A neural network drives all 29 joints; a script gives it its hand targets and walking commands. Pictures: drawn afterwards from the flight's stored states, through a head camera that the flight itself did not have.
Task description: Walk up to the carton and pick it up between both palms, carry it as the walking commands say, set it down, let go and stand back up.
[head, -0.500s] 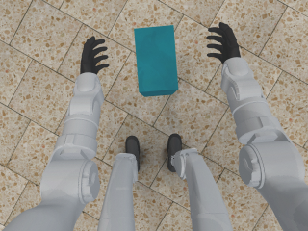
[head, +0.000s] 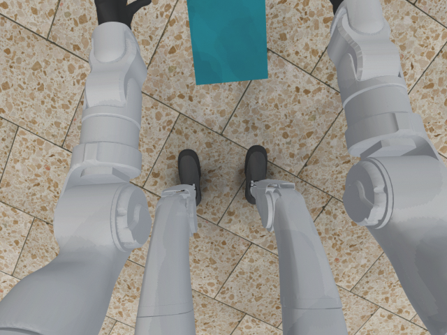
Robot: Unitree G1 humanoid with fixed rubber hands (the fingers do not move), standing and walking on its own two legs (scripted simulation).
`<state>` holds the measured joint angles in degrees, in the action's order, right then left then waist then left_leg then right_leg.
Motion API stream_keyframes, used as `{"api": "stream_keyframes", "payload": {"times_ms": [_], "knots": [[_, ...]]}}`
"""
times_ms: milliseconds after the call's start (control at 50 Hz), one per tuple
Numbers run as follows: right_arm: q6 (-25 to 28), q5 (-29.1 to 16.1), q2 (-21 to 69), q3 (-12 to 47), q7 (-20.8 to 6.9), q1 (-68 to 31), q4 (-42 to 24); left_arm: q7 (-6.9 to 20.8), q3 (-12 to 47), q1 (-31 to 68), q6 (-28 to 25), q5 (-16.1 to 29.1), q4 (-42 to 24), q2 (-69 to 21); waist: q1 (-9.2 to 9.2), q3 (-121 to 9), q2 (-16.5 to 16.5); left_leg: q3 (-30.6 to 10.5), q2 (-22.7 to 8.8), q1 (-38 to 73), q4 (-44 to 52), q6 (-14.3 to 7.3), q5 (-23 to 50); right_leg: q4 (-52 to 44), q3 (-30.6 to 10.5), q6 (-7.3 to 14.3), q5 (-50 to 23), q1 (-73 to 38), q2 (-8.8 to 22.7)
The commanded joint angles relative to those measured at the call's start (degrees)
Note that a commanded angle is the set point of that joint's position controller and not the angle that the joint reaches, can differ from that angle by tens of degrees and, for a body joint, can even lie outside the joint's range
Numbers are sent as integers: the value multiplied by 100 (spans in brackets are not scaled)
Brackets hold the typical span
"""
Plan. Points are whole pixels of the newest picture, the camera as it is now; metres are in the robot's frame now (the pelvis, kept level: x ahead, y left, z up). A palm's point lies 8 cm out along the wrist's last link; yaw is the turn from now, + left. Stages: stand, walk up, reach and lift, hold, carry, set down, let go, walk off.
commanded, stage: reach and lift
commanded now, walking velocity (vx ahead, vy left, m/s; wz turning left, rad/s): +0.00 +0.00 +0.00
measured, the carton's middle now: (226, 31) +0.55 -0.01 -0.53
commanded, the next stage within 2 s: none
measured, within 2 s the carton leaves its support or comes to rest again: neither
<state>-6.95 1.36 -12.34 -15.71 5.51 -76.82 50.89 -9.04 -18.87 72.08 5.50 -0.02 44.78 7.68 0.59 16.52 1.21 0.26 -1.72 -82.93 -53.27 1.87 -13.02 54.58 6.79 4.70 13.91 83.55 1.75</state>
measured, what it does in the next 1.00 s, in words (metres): lowers itself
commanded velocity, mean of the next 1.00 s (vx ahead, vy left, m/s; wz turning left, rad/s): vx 0.00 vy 0.00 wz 0.00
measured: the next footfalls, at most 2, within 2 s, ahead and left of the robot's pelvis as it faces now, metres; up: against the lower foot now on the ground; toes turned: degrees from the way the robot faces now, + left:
none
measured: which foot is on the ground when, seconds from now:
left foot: down 0.00-1.00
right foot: down 0.00-1.00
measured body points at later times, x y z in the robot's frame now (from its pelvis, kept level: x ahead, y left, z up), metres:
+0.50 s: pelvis -0.05 +0.01 -0.16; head +0.34 -0.03 +0.05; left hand +0.53 +0.13 -0.35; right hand +0.54 -0.19 -0.34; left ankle +0.08 +0.14 -0.64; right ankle +0.08 -0.08 -0.64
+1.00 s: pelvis -0.05 +0.02 -0.26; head +0.34 -0.03 -0.06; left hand +0.52 +0.12 -0.48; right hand +0.53 -0.18 -0.47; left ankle +0.08 +0.14 -0.64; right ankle +0.08 -0.08 -0.64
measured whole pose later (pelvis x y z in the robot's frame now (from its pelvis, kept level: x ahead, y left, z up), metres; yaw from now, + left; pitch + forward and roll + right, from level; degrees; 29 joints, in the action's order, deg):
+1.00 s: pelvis -0.05 +0.02 -0.26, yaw -2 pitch +35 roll +3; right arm -8.9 -1.2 -19.4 -9.6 6.9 -97.2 66.8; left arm -11.9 -14.9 91.2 5.1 3.6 64.6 13.7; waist 0.6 30.0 1.2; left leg 0.3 -1.7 -121.3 -116.7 1.9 -30.8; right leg 117.1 3.4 5.2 28.7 123.8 2.2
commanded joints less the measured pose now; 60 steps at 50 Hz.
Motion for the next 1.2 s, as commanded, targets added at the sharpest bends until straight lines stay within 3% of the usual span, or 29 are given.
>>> {"api": "stream_keyframes", "payload": {"times_ms": [0, 60, 80, 120, 140, 200, 260, 280, 360, 420, 440, 460, 540, 560, 600, 620, 660, 680, 700, 740, 780, 800, 840, 880, 900, 940, 1060, 1160, 1180], "knots": [[265, 791, -1186, -748, 91, -2336, -764, -117, -277, 2036, -167, -304, -902, 698, 329, -9421, -177, -39, 806, 1561, -1229, 95, 1769, 1406, -1227, -526, -3425, -4738, -522], [112, 604, -1359, -647, 162, -2372, -85, -227, 10, 2612, -16, -141, -859, 671, 590, -9515, 142, -15, 789, 1871, -1852, 167, 1134, 1727, -1138, -458, -2359, -3838, -565], [121, 543, -1260, -576, 187, -2441, -360, -244, 68, 2667, -41, -6, -1169, 652, 550, -9900, 7, -87, 830, 2031, -1985, 97, 1397, 1910, -1096, -487, -2620, -3956, -602], [-36, 286, -1361, -346, 167, -2693, 90, -284, -12, 2707, 122, -49, -563, 852, 328, -9520, 21, 24, 798, 1773, -2389, 100, 606, 2274, -1046, -471, -1637, -3395, -604], [-24, 259, -1513, -334, 217, -2858, -267, -350, 50, 2873, 96, -15, -1002, 1014, 379, -10266, -29, -74, 794, 2118, -2595, 48, 874, 2488, -1063, -409, -1923, -3732, -625], [-111, 82, -1545, -42, 350, -3076, -192, -458, -53, 2899, 110, 32, -696, 1231, 24, -10080, -168, 75, 882, 1323, -2946, 13, 938, 2996, -1140, -387, -2197, -3886, -657], [-158, -146, -1517, 375, 375, -3122, 282, -433, 306, 3043, 168, 395, -506, 1047, 177, -9532, -209, 262, 899, 604, -3557, 1, 269, 3360, -1222, -337, -1542, -3410, -632], [-156, -340, -1682, 433, 421, -3691, -692, -478, 335, 3346, 177, 541, -1125, 1254, 53, -10486, -194, 264, 936, 1114, -3620, -22, 425, 3510, -1188, -343, -1716, -3858, -651], [-235, -710, -1588, 1122, 377, -3946, 19, -496, 388, 3564, 209, 785, -391, 1441, -320, -9504, -629, 410, 864, 52, -4066, -120, -220, 3922, -1294, -303, -898, -3337, -605], [-308, -714, -1590, 1133, 375, -3795, 889, -422, 462, 3534, 243, 865, 380, 1388, -251, -8545, -511, 475, 804, -823, -4448, -68, -591, 4228, -1376, -262, -701, -2812, -556], [-224, -874, -1585, 1105, 364, -4186, 255, -425, 491, 3732, 174, 860, 1, 1470, -327, -8895, -459, 454, 816, -629, -4440, -137, -463, 4220, -1380, -267, -832, -2943, -617], [-223, -969, -1495, 1294, 323, -4162, 618, -395, 486, 3816, 119, 888, 210, 1498, -443, -8707, -412, 482, 807, -885, -4632, -95, -534, 4360, -1508, -233, -835, -2874, -554], [-250, -857, -1617, 1110, 333, -3812, 1192, -409, 515, 3670, 148, 913, 758, 1556, -294, -8401, -392, 444, 753, -755, -4912, -73, -462, 4713, -1225, -232, -558, -2196, -583], [-250, -962, -1475, 1294, 300, -3841, 1276, -390, 378, 3754, 77, 826, 806, 1547, -525, -7943, -331, 518, 717, -1022, -5041, -63, -684, 4707, -1416, -243, -294, -2006, -542], [-102, -976, -1687, 1183, 340, -4173, 469, -425, 647, 4083, -8, 1080, -53, 1434, -207, -9232, -309, 401, 783, -344, -5147, -58, 23, 4928, -1283, -230, -1104, -2436, -579], [-123, -1023, -1653, 1291, 282, -4059, 1422, -405, 576, 3842, -2, 988, 980, 1523, -399, -7929, -200, 427, 738, -972, -5340, -37, -415, 5054, -1276, -246, -478, -1512, -518], [-26, -920, -1802, 1210, 247, -4329, 864, -380, 615, 4044, -21, 1042, 576, 1509, -228, -8169, -357, 381, 736, -781, -5358, -28, -270, 5095, -1211, -254, -659, -1741, -541], [-59, -907, -1636, 1225, 231, -4061, 1447, -353, 577, 3785, -30, 1007, 1197, 1474, -353, -7406, -317, 375, 724, -1180, -5434, -41, -472, 5166, -1296, -269, -345, -1277, -484], [-18, -898, -1864, 1140, 212, -4274, 1173, -330, 566, 4078, -55, 1021, 713, 1489, -249, -7683, -254, 359, 698, -938, -5552, 19, -421, 5233, -1256, -263, -319, -1354, -473], [56, -1037, -1697, 1307, 199, -4474, 811, -356, 569, 4075, -127, 1054, 642, 1599, -407, -7778, -345, 408, 730, -893, -5593, -17, -310, 5326, -1185, -326, -476, -1410, -478], [40, -1000, -1659, 1398, 155, -4242, 1377, -289, 568, 3907, -114, 990, 1267, 1508, -472, -7132, -346, 413, 682, -1225, -5736, 27, -476, 5497, -1207, -341, -351, -1228, -420], [86, -964, -1771, 1284, 158, -4320, 1160, -271, 605, 4077, -160, 1016, 1041, 1464, -318, -7015, -333, 379, 671, -1288, -5875, 38, -402, 5530, -1264, -333, -329, -1000, -439], [107, -970, -1849, 1305, 150, -4507, 1231, -284, 494, 4166, -203, 912, 1235, 1795, -547, -6739, -308, 387, 703, -1587, -5921, 5, -506, 5682, -1266, -373, -325, -834, -452], [133, -901, -1890, 1255, 148, -4338, 1437, -254, 667, 4294, -251, 1040, 1053, 1651, -256, -6827, -226, 341, 656, -1304, -6099, 91, -335, 5822, -1204, -341, -400, -846, -408], [102, -936, -1731, 1346, 127, -4405, 1347, -217, 644, 4374, -273, 1016, 1132, 1733, -404, -6596, -244, 383, 636, -1583, -6100, 80, -395, 5813, -1281, -363, -444, -897, -410], [138, -993, -1796, 1364, 113, -4424, 1537, -163, 832, 4285, -240, 1198, 1368, 1488, -203, -6600, -219, 317, 617, -1636, -6240, 46, -473, 5916, -1309, -327, -492, -909, -383], [226, -1104, -2009, 1322, 228, -4320, 716, -324, 633, 3984, -336, 1165, 867, 1953, -562, -7746, -246, 524, 635, -1259, -6488, 63, 108, 6130, -1357, -344, -1177, -1472, -408], [222, -1355, -1870, 1517, 207, -4518, 651, -344, 1045, 4117, -278, 1557, 875, 1579, -360, -7897, -442, 407, 586, -1013, -6386, 33, 127, 6177, -1110, -343, -1044, -1393, -392], [203, -1291, -1947, 1379, 196, -4178, 1066, -324, 1014, 3816, -226, 1436, 1319, 1409, -327, -7316, -134, 420, 586, -1274, -6375, 48, -104, 6148, -1149, -305, -753, -1027, -425]]}}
